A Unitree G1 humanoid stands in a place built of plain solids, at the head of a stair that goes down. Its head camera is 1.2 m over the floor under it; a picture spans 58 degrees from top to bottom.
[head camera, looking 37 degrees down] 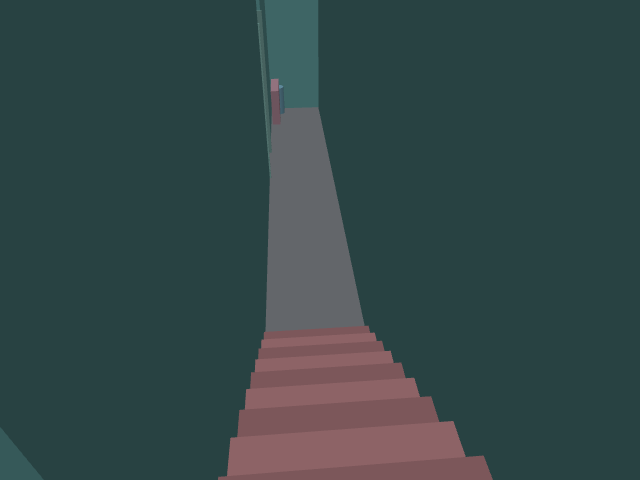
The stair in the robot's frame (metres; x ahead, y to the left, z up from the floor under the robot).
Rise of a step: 0.18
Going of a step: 0.24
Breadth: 0.94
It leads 4 degrees to the left of straight ahead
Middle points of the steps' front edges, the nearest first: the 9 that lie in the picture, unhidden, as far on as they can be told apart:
0.74 -0.12 -0.35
0.97 -0.10 -0.53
1.21 -0.08 -0.71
1.44 -0.06 -0.89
1.68 -0.04 -1.06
1.92 -0.03 -1.24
2.15 -0.01 -1.42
2.39 0.01 -1.60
2.62 0.03 -1.77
